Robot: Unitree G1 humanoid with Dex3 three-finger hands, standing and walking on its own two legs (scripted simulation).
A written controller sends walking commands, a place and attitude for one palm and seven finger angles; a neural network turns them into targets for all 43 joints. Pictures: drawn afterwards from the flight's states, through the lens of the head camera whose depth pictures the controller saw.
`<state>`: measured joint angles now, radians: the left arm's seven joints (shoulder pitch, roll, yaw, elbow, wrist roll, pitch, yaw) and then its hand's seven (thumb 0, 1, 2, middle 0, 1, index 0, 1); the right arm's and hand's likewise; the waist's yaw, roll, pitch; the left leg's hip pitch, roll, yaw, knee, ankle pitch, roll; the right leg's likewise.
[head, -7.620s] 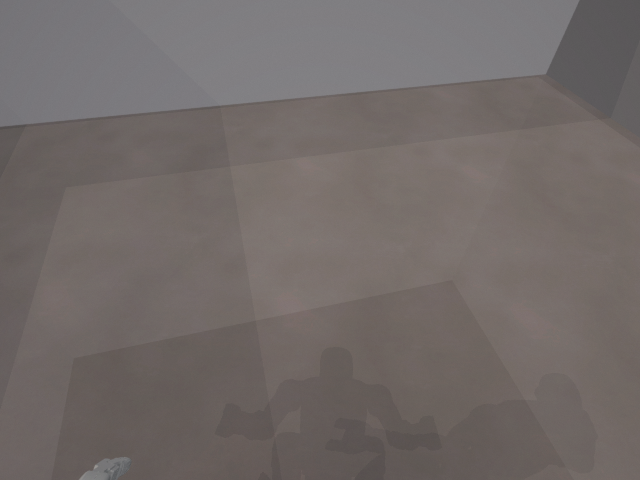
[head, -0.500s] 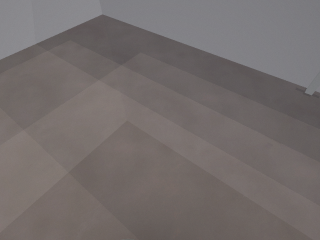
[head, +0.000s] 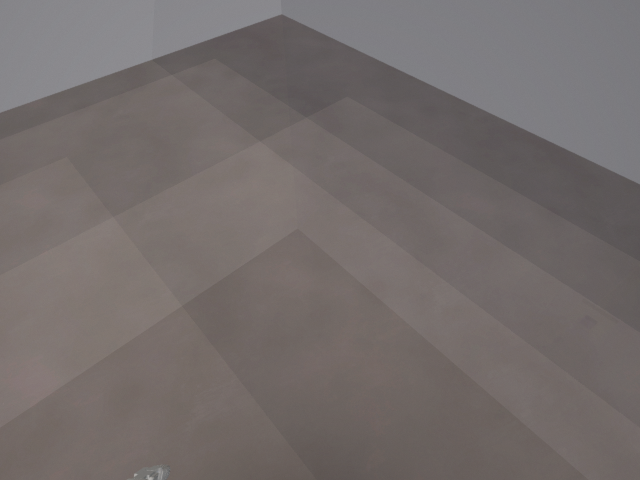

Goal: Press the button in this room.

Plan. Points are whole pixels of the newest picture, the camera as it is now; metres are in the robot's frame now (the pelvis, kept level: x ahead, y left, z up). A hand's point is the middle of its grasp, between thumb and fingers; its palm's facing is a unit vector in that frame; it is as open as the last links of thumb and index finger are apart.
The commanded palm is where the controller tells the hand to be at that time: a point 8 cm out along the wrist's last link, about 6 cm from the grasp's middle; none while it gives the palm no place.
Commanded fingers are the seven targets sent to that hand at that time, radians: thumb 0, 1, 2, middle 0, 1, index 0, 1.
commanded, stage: turn or walk to find it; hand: left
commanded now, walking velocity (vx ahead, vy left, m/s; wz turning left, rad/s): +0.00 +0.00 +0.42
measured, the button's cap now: out of the picture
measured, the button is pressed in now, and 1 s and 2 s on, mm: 0 0 0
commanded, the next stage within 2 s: none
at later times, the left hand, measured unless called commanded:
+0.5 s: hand out of the picture -0.06 +0.17 -0.16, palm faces +0.28 -0.93 -0.24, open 7.4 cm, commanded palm none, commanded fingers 0.00 0.90 0.90 -0.20 -0.30 -0.20 -0.30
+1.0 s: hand out of the picture -0.07 +0.22 -0.15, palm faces +0.42 -0.87 -0.26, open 7.4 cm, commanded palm none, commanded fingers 0.00 0.90 0.90 -0.20 -0.30 -0.20 -0.30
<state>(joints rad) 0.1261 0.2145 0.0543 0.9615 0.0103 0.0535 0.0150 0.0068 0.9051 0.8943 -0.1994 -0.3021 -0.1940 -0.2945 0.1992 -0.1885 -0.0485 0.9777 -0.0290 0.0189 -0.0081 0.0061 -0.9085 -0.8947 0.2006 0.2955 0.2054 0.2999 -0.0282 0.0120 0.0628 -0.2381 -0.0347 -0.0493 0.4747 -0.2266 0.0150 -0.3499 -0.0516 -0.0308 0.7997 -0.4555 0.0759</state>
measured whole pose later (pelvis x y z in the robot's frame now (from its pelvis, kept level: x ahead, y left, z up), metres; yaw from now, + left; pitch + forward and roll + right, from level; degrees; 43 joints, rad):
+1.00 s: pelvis -0.08 -0.01 +0.00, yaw +25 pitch -1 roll +0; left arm 0.13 0.22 0.06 0.95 0.01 0.06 0.02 0.01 0.90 0.89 -0.20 -0.30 -0.19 -0.29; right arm 0.23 -0.18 -0.05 0.98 -0.03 0.02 -0.01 0.01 -0.91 -0.89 0.20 0.30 0.21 0.30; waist -0.03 0.00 0.05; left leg -0.23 -0.05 -0.04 0.46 -0.21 0.04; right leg -0.37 -0.06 -0.02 0.86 -0.44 0.08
